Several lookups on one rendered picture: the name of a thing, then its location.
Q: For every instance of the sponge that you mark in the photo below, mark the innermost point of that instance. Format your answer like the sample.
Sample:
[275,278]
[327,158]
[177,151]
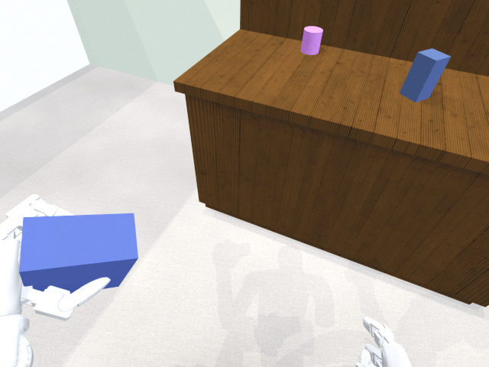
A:
[70,251]

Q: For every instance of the robot left hand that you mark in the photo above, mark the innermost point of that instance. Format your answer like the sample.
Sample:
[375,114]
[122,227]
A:
[53,302]

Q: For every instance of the table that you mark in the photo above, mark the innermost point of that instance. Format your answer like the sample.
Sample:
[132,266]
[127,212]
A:
[324,149]

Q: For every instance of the robot right hand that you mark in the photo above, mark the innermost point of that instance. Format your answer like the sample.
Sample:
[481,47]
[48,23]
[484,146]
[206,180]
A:
[391,354]

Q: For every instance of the left robot forearm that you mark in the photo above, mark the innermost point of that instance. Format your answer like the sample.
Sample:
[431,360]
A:
[15,350]

